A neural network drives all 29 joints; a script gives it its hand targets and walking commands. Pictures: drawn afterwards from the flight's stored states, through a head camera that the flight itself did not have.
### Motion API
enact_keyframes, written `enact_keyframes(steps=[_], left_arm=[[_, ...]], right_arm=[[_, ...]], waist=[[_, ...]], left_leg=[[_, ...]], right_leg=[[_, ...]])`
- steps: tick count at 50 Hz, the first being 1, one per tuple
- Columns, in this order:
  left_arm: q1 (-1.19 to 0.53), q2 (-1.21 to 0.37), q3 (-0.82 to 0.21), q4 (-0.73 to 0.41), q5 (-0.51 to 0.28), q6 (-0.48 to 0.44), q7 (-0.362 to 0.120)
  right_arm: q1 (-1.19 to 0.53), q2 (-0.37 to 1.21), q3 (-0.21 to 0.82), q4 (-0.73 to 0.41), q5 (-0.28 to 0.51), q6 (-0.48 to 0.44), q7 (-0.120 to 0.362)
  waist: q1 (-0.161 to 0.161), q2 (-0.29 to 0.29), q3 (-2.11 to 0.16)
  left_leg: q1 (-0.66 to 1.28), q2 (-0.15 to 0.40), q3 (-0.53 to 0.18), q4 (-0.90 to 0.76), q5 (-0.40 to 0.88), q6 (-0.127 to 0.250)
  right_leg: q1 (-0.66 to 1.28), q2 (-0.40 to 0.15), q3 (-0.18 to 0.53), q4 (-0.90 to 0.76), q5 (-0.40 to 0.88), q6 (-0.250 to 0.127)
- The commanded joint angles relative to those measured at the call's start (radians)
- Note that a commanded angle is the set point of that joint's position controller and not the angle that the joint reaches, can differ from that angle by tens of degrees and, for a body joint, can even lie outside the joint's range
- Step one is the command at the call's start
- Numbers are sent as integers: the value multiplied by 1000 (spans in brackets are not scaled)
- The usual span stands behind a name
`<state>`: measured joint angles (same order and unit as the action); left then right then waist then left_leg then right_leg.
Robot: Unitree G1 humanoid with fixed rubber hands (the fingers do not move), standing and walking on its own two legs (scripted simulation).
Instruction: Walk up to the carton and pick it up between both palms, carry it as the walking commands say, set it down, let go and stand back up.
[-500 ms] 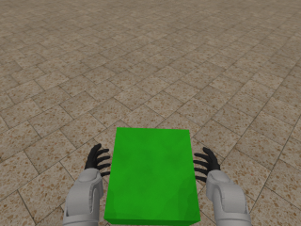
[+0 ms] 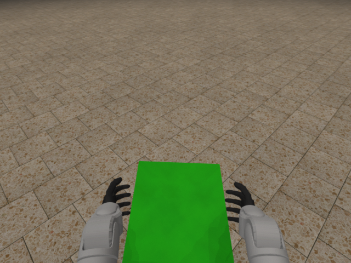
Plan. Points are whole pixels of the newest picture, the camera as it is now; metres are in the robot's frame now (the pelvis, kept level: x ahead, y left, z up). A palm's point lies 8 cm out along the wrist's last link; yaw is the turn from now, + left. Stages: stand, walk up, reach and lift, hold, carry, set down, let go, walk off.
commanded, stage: carry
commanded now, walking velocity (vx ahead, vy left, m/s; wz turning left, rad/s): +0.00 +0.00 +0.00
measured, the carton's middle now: (177, 216) +0.30 +0.00 -0.07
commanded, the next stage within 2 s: hold in 1.02 s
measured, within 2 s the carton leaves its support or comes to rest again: neither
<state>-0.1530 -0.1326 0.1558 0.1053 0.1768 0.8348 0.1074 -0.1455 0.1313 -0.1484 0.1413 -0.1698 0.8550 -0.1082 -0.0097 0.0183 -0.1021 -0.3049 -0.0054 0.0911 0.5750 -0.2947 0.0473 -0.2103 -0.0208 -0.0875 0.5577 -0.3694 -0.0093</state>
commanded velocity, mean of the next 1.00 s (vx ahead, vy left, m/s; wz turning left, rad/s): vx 0.00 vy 0.00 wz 0.00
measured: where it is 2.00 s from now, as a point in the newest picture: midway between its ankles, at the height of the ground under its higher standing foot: outside the picture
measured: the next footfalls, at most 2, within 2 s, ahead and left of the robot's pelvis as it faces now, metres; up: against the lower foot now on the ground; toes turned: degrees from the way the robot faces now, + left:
none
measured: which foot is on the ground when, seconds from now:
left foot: down 0.00-1.00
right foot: down 0.00-1.00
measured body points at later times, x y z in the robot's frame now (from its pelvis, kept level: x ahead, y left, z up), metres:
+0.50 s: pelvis -0.04 -0.01 +0.00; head -0.06 -0.01 +0.45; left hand +0.25 +0.15 +0.04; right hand +0.24 -0.16 +0.02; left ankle +0.01 +0.09 -0.73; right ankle -0.05 -0.11 -0.73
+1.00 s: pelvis -0.04 -0.01 +0.00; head -0.06 -0.01 +0.45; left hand +0.25 +0.15 +0.05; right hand +0.24 -0.17 +0.03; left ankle +0.01 +0.09 -0.73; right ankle -0.05 -0.11 -0.73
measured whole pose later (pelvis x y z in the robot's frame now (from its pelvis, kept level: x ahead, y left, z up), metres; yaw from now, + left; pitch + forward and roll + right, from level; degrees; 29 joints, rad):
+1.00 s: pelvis -0.04 -0.01 +0.00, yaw +0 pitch +1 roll +0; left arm -0.18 -0.14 0.17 0.03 0.18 0.81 0.10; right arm -0.15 0.13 -0.13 0.06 -0.17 0.83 -0.09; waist 0.00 0.01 -0.06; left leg -0.34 0.02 0.09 0.52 -0.20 0.03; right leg -0.25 0.00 -0.11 0.52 -0.29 -0.03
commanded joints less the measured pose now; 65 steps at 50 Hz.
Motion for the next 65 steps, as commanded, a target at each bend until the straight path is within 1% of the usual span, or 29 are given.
enact_keyframes(steps=[1,2,7,8,10,12,15,20,22,27,33,35,41,44,47,51,52,54,55,56,57,58,59,60,61,62,63,64,65], left_arm=[[-513,-794,-528,-211,-284,-78,-232],[-470,-781,-524,-177,-271,-77,-231],[-421,-790,-570,-237,-303,-55,-221],[-420,-776,-557,-201,-291,-48,-221],[-422,-769,-554,-171,-282,-36,-224],[-418,-746,-533,-95,-257,-31,-232],[-459,-765,-540,-72,-259,-32,-248],[-532,-809,-541,-109,-281,-44,-254],[-538,-828,-551,-143,-295,-47,-253],[-498,-830,-562,-190,-305,-51,-247],[-475,-827,-565,-113,-268,-64,-272],[-495,-840,-578,-123,-274,-70,-280],[-523,-838,-563,-45,-253,-84,-299],[-545,-912,-631,-161,-307,-67,-297],[-535,-948,-658,-181,-316,-36,-294],[-497,-892,-609,-108,-281,-20,-295],[-436,-783,-453,89,-162,-74,-310],[-411,-840,-505,27,-167,-117,-317],[-435,-873,-559,-11,-186,-135,-330],[-519,-916,-588,-25,-212,-146,-341],[-572,-964,-613,-48,-231,-154,-351],[-597,-983,-616,-55,-239,-163,-357],[-629,-991,-605,-77,-248,-168,-356],[-632,-979,-593,-74,-243,-172,-360],[-637,-973,-597,-67,-247,-174,-363],[-641,-978,-596,-57,-247,-173,-363],[-640,-969,-575,-24,-237,-168,-362],[-648,-960,-541,19,-225,-164,-363],[-654,-958,-507,84,-211,-157,-366]], right_arm=[[-600,806,543,-275,336,-109,241],[-565,788,540,-255,323,-110,240],[-485,790,560,-305,336,-90,229],[-469,778,541,-260,317,-84,228],[-469,767,534,-239,301,-72,226],[-455,740,509,-162,267,-67,232],[-486,758,511,-137,263,-68,244],[-581,798,518,-185,297,-83,254],[-599,814,530,-227,312,-85,254],[-561,826,558,-276,329,-86,251],[-518,826,563,-193,289,-99,276],[-539,836,575,-208,295,-108,282],[-557,829,557,-130,271,-125,301],[-586,893,623,-258,325,-110,300],[-579,918,645,-287,334,-78,302],[-537,875,607,-209,302,-60,303],[-446,799,491,49,165,-114,306],[-509,853,586,-41,205,-163,328],[-518,882,615,-68,216,-185,334],[-594,910,618,-71,224,-209,348],[-638,955,634,-84,239,-226,358],[-671,983,649,-88,252,-240,363],[-707,992,660,-91,266,-256,373],[-742,1013,675,-92,275,-263,378],[-760,1023,671,-85,275,-269,376],[-766,1019,660,-68,268,-273,378],[-771,1014,651,-38,263,-273,382],[-790,1009,629,4,252,-275,387],[-811,998,595,54,235,-275,392]], waist=[[11,-7,-311],[11,-10,-327],[11,-10,-332],[11,-3,-316],[9,-11,-268],[9,-12,-222],[8,-9,-155],[7,0,-136],[7,-3,-166],[8,-21,-276],[8,-6,-291],[7,-6,-269],[5,-1,-221],[6,-3,-223],[9,1,-241],[9,2,-272],[19,-71,-81],[36,-61,-200],[26,-54,-236],[21,-36,-266],[17,-22,-306],[34,-13,-322],[67,3,-345],[106,-9,-340],[107,-21,-346],[103,-16,-341],[117,-7,-311],[132,-14,-275],[132,-16,-215]], left_leg=[[139,144,-127,-49,387,25],[151,144,-124,-46,399,26],[166,143,-109,-40,403,29],[158,142,-110,-47,390,30],[130,139,-112,-64,335,28],[100,138,-118,-83,276,25],[63,139,-127,-115,185,18],[44,145,-141,-155,88,13],[59,149,-142,-157,103,13],[109,148,-126,-119,208,21],[116,146,-111,-89,293,23],[109,145,-108,-87,290,20],[82,150,-118,-108,263,16],[89,153,-117,-118,255,14],[98,154,-116,-117,275,18],[114,155,-112,-109,297,20],[286,-79,-174,-163,367,1],[360,-69,-179,-135,478,-15],[375,-67,-184,-136,517,-28],[362,-69,-186,-141,474,-37],[386,-68,-181,-131,465,-46],[382,-68,-175,-129,486,-55],[368,-70,-167,-129,496,-65],[326,-75,-159,-134,454,-59],[316,-78,-158,-136,418,-55],[310,-78,-160,-141,399,-56],[294,-79,-156,-148,361,-55],[280,-79,-152,-155,297,-54],[266,-78,-148,-164,225,-52]], right_leg=[[99,-118,93,-51,382,-40],[106,-118,91,-49,400,-42],[89,-124,92,-47,436,-51],[78,-123,93,-52,421,-50],[52,-122,96,-69,371,-49],[32,-123,100,-86,312,-46],[-4,-123,104,-114,197,-41],[-23,-119,105,-143,68,-38],[-13,-116,100,-140,72,-39],[42,-124,97,-120,201,-48],[54,-131,91,-99,304,-50],[44,-132,92,-99,309,-50],[33,-114,91,-104,266,-55],[31,-110,88,-106,238,-57],[34,-110,86,-103,247,-59],[48,-115,90,-95,281,-58],[1,53,229,-181,413,-17],[40,69,222,-163,547,-12],[54,64,237,-162,605,-13],[67,72,235,-164,529,-22],[69,74,243,-160,518,-27],[83,77,249,-158,537,-28],[95,80,255,-159,505,-30],[119,75,259,-159,505,-24],[132,66,262,-162,498,-20],[132,64,260,-166,474,-20],[125,63,258,-175,425,-26],[113,59,259,-190,338,-30],[81,54,257,-207,248,-37]])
